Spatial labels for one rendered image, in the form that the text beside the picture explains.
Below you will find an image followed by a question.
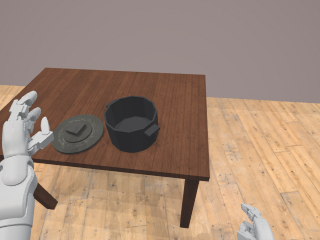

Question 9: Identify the lid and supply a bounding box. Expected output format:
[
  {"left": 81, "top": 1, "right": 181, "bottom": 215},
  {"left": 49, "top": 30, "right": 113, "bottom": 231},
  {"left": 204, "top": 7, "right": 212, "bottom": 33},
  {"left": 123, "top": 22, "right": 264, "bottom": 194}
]
[{"left": 51, "top": 114, "right": 104, "bottom": 154}]

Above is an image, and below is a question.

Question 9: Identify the left robot hand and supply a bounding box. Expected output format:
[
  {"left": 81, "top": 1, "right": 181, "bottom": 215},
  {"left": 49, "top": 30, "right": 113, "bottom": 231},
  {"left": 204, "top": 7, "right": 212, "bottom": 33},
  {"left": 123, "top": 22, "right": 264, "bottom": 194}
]
[{"left": 2, "top": 91, "right": 54, "bottom": 159}]

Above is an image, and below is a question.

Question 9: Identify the pot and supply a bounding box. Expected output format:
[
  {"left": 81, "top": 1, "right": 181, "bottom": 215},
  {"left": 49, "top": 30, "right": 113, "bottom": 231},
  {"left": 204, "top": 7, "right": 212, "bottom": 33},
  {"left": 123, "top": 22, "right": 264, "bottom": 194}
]
[{"left": 103, "top": 95, "right": 160, "bottom": 153}]

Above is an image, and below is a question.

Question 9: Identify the left robot forearm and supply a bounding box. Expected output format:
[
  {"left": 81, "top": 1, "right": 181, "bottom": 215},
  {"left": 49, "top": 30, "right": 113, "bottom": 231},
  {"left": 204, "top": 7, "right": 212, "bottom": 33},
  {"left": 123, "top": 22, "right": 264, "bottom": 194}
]
[{"left": 0, "top": 155, "right": 38, "bottom": 240}]

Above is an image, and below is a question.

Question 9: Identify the right robot hand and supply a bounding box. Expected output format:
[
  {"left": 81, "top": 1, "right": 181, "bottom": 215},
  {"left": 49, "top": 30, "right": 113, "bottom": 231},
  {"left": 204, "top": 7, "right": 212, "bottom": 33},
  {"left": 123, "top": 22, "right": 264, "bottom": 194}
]
[{"left": 236, "top": 203, "right": 275, "bottom": 240}]

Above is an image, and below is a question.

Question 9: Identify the knob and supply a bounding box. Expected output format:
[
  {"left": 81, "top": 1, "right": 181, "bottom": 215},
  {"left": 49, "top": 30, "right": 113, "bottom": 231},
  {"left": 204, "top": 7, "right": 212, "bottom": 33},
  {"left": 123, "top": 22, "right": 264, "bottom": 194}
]
[{"left": 65, "top": 121, "right": 86, "bottom": 136}]

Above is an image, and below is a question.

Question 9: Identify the table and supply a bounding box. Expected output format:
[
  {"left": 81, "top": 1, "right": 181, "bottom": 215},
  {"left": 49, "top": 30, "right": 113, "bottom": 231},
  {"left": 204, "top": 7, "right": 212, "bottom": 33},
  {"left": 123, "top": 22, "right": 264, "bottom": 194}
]
[{"left": 0, "top": 67, "right": 210, "bottom": 229}]

